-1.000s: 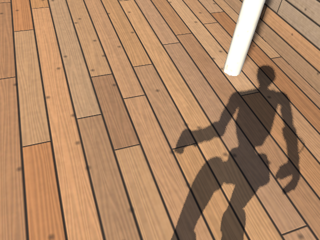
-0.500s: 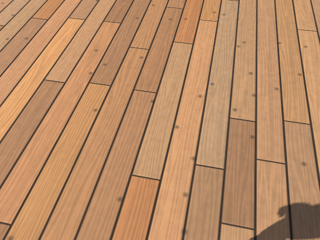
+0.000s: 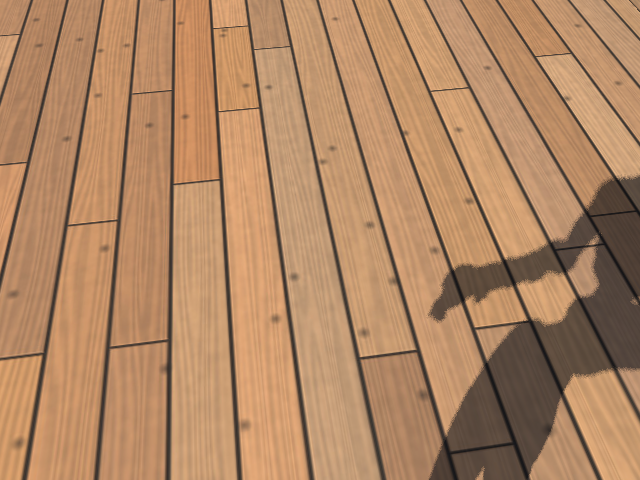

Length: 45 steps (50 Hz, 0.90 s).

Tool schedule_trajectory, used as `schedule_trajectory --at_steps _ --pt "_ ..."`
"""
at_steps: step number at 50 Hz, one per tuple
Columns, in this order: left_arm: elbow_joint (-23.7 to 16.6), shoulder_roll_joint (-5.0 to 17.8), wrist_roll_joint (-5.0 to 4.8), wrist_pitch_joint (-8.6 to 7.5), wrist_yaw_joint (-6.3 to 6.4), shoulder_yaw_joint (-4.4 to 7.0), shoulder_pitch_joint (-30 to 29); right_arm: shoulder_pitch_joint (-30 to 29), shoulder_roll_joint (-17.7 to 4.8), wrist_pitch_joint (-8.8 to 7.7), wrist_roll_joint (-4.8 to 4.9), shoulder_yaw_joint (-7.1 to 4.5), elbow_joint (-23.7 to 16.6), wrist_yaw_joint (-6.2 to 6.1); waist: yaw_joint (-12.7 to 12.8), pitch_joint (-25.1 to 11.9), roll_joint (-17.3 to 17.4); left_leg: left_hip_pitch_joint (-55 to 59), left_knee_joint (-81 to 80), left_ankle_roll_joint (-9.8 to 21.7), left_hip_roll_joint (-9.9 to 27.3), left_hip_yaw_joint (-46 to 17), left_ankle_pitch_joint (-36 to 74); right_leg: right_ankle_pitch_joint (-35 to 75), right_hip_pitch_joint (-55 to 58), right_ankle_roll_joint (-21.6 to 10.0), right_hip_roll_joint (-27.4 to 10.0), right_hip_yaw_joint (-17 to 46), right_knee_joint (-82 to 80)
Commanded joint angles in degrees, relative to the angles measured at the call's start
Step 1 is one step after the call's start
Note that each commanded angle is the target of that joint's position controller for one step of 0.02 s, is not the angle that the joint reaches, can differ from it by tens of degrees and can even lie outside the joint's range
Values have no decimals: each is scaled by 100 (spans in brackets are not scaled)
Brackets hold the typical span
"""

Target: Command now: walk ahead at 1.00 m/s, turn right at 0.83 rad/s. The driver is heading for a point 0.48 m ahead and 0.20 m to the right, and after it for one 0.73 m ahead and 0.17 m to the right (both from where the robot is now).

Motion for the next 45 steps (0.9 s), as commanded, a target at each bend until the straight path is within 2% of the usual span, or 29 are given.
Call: schedule_trajectory --at_steps 1,4,6,7,8,9,10,11,12,14,16,18,20,21,22,24,25,26,27,28,29,30,31,32,34,36,39,43,45 --pt "-542 -203 -3 -39 -161 -201 -496 -796 -284 -185 -5 35 -449 -51 459 734 425 -992 -1034 96 1172 175 3732 715 648 -210 57 -356 -1226" --pt "-457 54 -26 -58 -150 -166 -305 -540 -800 -77 -3 -64 -434 -170 717 303 594 -224 -130 -39 1309 368 7195 565 1736 -479 764 -938 -1865" --pt "-43 506 -41 -46 -45 18 1270 -889 -1205 137 -67 -188 -607 -249 1604 -570 866 -222 1932 20 1545 221 8452 -185 3383 -708 1102 -781 -1762" --pt "345 788 -31 -49 60 190 2485 -1117 -1237 241 -108 -207 -722 -234 2082 -1086 716 -804 3682 125 1556 34 7793 -667 4724 -898 1188 -421 -2017" --pt "480 1020 -74 -21 218 343 2563 -1074 -907 265 -145 -157 -648 -122 1885 -845 -26 -1990 5880 20 768 -6 3278 -1067 5448 -1098 963 202 -2414" --pt "391 1464 -96 48 277 408 2007 -905 -13 167 -265 96 -984 -61 1039 -448 -1253 -4015 8022 -154 -78 -429 -997 222 5789 -1449 152 2045 -2278" --pt "89 1829 -4 89 289 502 1772 -820 -221 5 -94 139 -1652 -36 841 -1636 -1352 -5366 8360 -197 -167 -1660 -896 -1577 6886 -2439 -700 4728 -4022" --pt "-5 1453 16 68 338 474 1631 -1241 -556 -133 -138 134 -1613 -48 883 -973 -183 -5695 7801 -155 201 -1911 -411 -2510 6311 -2165 -886 5233 -4951" --pt "71 1119 9 17 370 399 1442 -1419 -654 -163 -123 123 -1555 -48 605 -233 517 -5427 7145 -171 427 -1903 -2 -2243 5319 -1877 -714 4782 -5046" --pt "82 902 -40 -170 418 309 1171 -1421 -514 19 -283 185 -1524 -71 138 209 886 -4580 6317 -363 729 -1901 -47 -940 3819 -1664 -216 3706 -4963" --pt "92 738 -107 -325 408 226 1082 -1517 -385 251 -306 227 -1592 -38 -61 471 864 -4009 5417 -577 900 -1711 -183 239 2770 -1556 192 2969 -5050" --pt "110 854 -107 -398 399 262 1137 -2146 -181 270 -224 304 -1914 -1 40 649 777 -3630 4298 -662 751 -1327 483 2603 2299 -1342 570 2308 -4851" --pt "185 852 -148 -333 371 318 1313 -2432 42 238 -133 394 -2037 28 282 281 531 -3005 3103 -486 343 -1077 1784 3665 2407 -795 1036 1789 -4334" --pt "246 849 -168 -285 358 342 1470 -2504 90 231 -78 419 -2054 26 441 64 317 -2728 2595 -392 109 -995 2242 3767 2581 -551 1155 1750 -4126" --pt "145 331 -557 -265 515 252 1699 -3405 155 -63 100 307 -2422 -44 820 -27 692 -2356 1708 -491 -425 -1323 2306 2447 2383 -282 1164 2382 -4060" --pt "206 644 -424 -175 633 303 1643 -3304 -163 -193 241 117 -2517 -117 602 -280 97 -1842 818 -471 -629 -1525 2827 2055 2967 -7 1112 2732 -3693" --pt "96 756 -369 -150 668 350 1398 -2941 -438 -210 257 -13 -2454 -178 381 -515 -185 -1439 685 -433 -536 -1638 3190 2073 3124 170 1176 2731 -3101" --pt "-34 760 -334 -131 671 370 1090 -2202 -591 -211 239 -121 -2306 -240 -71 -948 -371 -570 503 -391 -394 -1623 3878 2072 3055 392 1335 2575 -2218" --pt "-163 392 -239 -95 637 262 1035 -1066 -639 -146 161 -160 -2067 -268 -517 -1804 -466 884 990 -80 353 -2084 4350 582 2672 647 1554 2221 -648" --pt "-401 -443 23 -25 622 5 1311 -371 -769 -42 18 -102 -1956 -270 -445 -2520 747 2218 2099 250 1938 -3421 7277 -4181 1503 763 1887 1686 1123" --pt "-451 -35 -197 -20 528 37 2724 -487 -683 -2 -227 -43 -1983 -141 244 -3574 2005 2603 1846 1281 3235 -5407 7166 -4247 1225 865 1628 2127 2677" --pt "-438 464 -309 79 463 106 2692 -1281 -840 86 -73 -167 -2122 -130 359 -3290 1809 2062 1344 1825 3200 -5786 4297 -3376 840 1017 1038 1742 3301" --pt "-544 645 -347 167 475 160 1817 -1830 -355 170 -42 -84 -2252 -198 228 -2384 1061 1044 799 1642 2518 -5009 2291 -2693 508 1062 771 1278 2982" --pt "-615 674 -300 270 535 199 1311 -2147 -84 267 -52 53 -2301 -243 277 -1605 401 -82 510 1350 2026 -4331 1634 -2313 659 1097 676 1009 2835" --pt "-816 463 -229 335 573 156 1064 -2314 -241 277 -45 50 -2089 -190 494 -520 328 -1756 245 1217 1511 -3280 2507 -2365 1137 999 528 971 1941" --pt "-863 7 -193 208 584 15 1032 -2173 -319 191 -37 -21 -1783 -99 538 -508 523 -2112 221 1216 1233 -2488 4041 -2510 1570 920 506 771 584" --pt "-843 -59 -123 107 552 -83 819 -2169 -509 238 49 -111 -1575 -57 486 -1123 679 -1878 287 1438 1458 -2265 4818 -1826 2189 857 416 696 -716" --pt "-918 270 -132 259 458 -36 365 -2190 -659 408 174 -137 -1467 -37 377 -1009 869 -2175 130 1300 1506 -2250 2439 -1213 2868 678 446 600 -1849" --pt "-895 255 -82 283 409 -12 357 -2194 -573 466 203 -81 -1407 -28 474 -784 897 -2552 250 1036 1346 -2186 1045 -806 3510 447 574 409 -2846"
